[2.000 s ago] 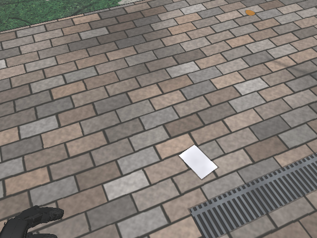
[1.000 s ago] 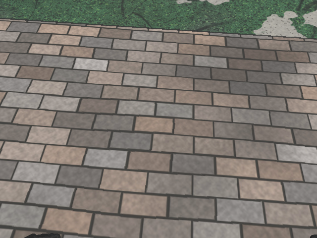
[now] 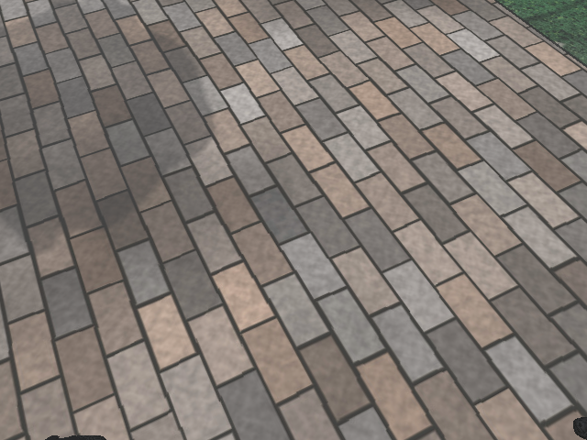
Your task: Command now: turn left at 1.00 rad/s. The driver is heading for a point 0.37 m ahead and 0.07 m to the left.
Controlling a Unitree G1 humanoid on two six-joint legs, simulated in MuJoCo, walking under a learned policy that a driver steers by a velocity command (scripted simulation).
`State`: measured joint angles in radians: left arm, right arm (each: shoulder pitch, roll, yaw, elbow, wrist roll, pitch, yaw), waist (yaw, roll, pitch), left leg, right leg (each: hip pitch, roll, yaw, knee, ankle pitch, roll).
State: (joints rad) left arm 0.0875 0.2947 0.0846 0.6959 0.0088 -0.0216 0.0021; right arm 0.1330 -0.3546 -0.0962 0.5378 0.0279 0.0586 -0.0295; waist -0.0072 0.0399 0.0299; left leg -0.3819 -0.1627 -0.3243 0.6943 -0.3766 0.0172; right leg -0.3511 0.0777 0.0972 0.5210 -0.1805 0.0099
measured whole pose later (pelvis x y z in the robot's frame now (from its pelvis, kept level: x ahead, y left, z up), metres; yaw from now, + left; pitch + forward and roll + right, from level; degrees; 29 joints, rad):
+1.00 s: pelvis +0.12 +0.01 +0.01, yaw +0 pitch +3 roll +2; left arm 0.50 0.27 0.05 0.84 0.01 -0.03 -0.02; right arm 0.12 -0.31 -0.04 0.68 -0.06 -0.04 0.05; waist 0.08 0.04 -0.03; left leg -0.57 0.02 -0.01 0.99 -0.26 -0.04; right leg -0.07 0.05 0.08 0.35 -0.34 -0.09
